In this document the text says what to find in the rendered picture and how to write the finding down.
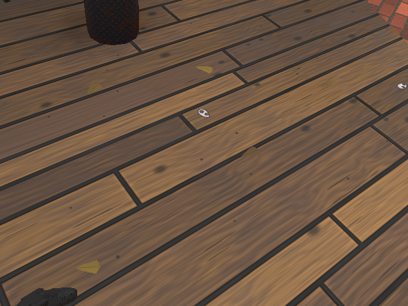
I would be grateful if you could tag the robot left hand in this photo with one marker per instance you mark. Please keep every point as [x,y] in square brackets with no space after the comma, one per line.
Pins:
[51,297]

